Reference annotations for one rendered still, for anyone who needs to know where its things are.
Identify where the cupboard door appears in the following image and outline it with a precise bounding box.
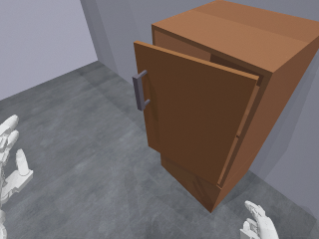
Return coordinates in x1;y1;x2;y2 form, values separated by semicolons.
134;40;259;186

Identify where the handle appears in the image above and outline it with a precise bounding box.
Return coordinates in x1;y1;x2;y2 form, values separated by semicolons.
132;70;151;112

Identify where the left robot hand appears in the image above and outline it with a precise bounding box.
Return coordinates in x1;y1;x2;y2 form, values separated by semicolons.
0;115;34;210

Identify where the right robot hand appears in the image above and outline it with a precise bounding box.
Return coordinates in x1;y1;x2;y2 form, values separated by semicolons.
239;200;279;239

